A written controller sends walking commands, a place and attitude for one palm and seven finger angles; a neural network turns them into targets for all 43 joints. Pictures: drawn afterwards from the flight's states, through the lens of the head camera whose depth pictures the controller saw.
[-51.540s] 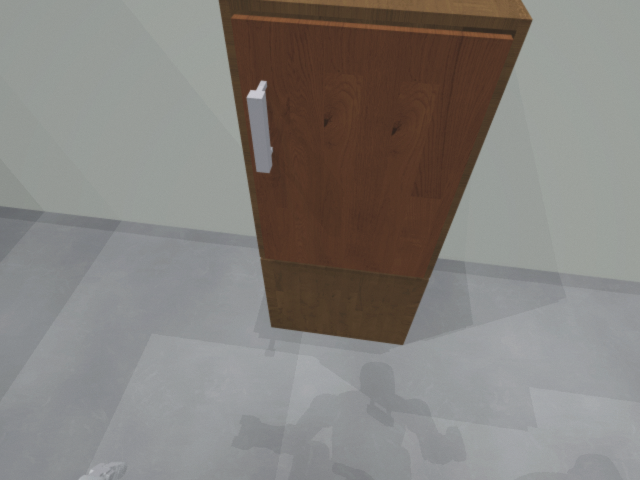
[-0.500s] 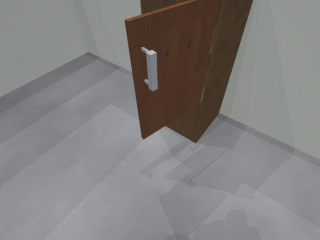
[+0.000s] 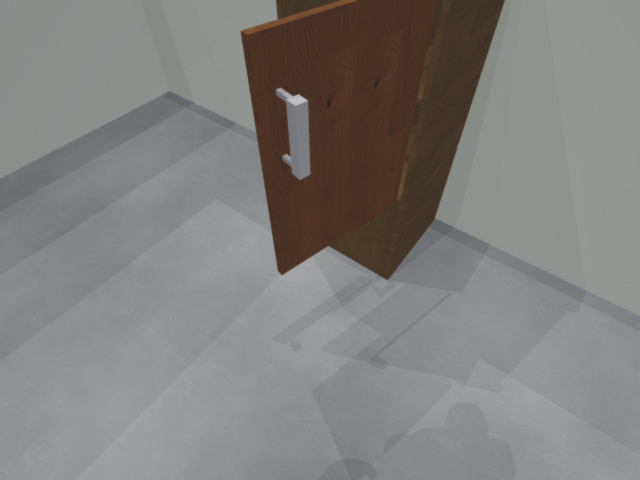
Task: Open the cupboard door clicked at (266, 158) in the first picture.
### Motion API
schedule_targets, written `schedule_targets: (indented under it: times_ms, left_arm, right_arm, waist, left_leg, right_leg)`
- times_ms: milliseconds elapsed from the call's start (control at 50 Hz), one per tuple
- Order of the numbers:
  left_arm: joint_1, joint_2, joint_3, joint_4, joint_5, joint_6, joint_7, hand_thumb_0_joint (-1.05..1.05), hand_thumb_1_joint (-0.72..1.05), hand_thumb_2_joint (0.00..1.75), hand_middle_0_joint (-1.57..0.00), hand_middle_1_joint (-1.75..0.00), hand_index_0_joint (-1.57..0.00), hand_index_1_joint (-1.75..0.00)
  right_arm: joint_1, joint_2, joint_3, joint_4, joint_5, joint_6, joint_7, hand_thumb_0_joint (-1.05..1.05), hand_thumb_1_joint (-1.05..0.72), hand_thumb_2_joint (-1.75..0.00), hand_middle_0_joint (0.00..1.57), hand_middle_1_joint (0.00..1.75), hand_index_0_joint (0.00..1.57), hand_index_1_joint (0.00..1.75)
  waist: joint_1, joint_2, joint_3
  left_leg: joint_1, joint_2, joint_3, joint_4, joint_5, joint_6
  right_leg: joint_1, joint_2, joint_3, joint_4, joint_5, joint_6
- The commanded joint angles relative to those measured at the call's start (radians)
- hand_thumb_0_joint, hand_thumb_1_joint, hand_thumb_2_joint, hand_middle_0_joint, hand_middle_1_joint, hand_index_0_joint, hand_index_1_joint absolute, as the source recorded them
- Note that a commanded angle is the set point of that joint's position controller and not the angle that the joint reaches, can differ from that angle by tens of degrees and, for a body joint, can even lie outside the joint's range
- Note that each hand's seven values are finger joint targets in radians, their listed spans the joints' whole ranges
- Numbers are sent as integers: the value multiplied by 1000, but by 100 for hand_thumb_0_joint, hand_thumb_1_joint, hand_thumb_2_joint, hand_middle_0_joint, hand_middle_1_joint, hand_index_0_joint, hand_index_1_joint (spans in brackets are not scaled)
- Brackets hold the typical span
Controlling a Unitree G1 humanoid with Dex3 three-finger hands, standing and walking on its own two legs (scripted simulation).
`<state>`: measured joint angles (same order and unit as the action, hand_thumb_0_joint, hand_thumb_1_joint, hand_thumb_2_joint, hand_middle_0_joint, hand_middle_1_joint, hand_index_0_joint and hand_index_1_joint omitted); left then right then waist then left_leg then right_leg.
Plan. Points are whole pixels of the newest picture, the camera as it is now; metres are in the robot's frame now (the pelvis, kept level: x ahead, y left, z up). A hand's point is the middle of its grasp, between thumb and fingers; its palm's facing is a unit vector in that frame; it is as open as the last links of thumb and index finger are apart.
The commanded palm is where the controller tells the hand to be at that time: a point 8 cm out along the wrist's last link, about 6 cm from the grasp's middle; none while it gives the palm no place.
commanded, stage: look to check the result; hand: left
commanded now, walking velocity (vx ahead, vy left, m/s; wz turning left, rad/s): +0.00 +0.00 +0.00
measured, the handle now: (291, 134) +0.64 +0.08 +0.08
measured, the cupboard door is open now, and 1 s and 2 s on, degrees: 76 76 76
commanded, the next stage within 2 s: stand and wait in 0.38 s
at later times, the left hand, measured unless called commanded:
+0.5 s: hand out of the picture +0.02 +0.17 -0.17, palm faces +0.03 -0.98 -0.21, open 7.4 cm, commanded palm none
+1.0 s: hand out of the picture +0.04 +0.18 -0.17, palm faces +0.02 -0.97 -0.25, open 7.4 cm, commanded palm none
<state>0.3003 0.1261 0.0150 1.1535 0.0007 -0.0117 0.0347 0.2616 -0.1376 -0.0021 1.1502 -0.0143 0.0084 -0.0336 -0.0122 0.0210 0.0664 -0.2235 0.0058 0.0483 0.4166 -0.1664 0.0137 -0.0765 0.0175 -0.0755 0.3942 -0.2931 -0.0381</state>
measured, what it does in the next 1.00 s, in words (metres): stands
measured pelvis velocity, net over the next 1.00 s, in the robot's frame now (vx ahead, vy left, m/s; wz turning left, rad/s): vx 0.02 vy -0.02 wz -0.01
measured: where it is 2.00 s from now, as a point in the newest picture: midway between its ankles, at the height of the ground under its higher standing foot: outside the picture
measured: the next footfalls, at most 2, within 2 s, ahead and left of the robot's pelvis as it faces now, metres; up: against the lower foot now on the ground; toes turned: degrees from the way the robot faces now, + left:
none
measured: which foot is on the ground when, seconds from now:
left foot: down 0.00-1.00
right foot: down 0.00-1.00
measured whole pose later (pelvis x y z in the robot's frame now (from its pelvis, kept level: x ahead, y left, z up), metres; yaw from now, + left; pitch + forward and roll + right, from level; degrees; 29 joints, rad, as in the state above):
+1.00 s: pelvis +0.02 -0.02 +0.00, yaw +0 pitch -2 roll +0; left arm 0.23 0.19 0.02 1.14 0.00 -0.02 0.03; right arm 0.19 -0.21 -0.01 1.14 -0.01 0.01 -0.03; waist -0.01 0.01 0.07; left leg -0.18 0.03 0.05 0.39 -0.18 -0.01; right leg -0.01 0.04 -0.07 0.33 -0.29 -0.06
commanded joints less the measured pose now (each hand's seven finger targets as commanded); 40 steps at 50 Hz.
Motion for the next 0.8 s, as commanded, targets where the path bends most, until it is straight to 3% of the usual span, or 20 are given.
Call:
schedule_targets:
  times_ms: [0,780]
  left_arm:
    - [72,104,10,-22,3,-6,9,0,90,90,-20,-30,-20,-30]
    - [-6,199,26,-48,3,-17,6,0,90,90,-20,-30,-20,-30]
  right_arm:
    - [57,-94,-13,-16,-3,-5,-10,0,-90,-90,20,30,20,30]
    - [-30,-181,-23,-33,-2,-11,-12,0,-90,-90,20,30,20,30]
  waist:
    - [1,-19,17]
    - [4,-33,-30]
  left_leg:
    - [67,98,-104,-58,123,22]
    - [114,104,-82,-41,207,14]
  right_leg:
    - [-102,-124,103,-99,135,-10]
    - [-16,-144,105,-111,385,6]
